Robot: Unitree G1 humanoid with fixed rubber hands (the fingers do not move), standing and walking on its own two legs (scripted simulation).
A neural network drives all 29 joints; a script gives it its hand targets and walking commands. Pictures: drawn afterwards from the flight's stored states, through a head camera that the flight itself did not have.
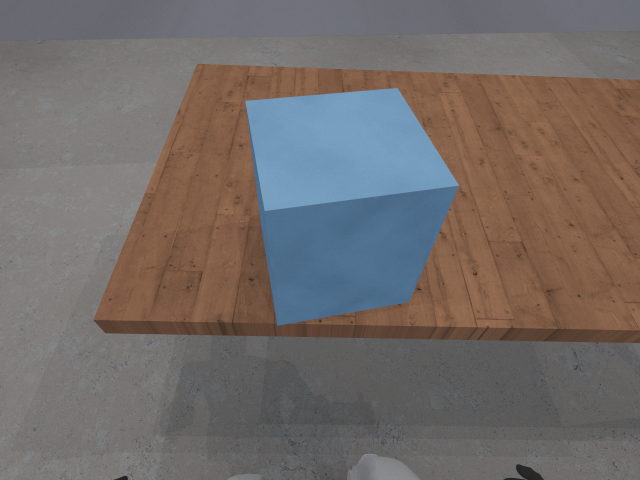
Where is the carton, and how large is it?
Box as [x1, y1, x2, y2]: [245, 88, 458, 325]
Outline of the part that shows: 397,88 245,101 260,220 277,325 407,302 409,300 458,185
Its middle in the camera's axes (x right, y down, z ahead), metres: +0.02 -0.05 +0.56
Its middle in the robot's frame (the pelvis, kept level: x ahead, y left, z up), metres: +0.46 -0.02 +0.06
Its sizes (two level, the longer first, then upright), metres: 0.210 0.200 0.250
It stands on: a table, 0.68 m high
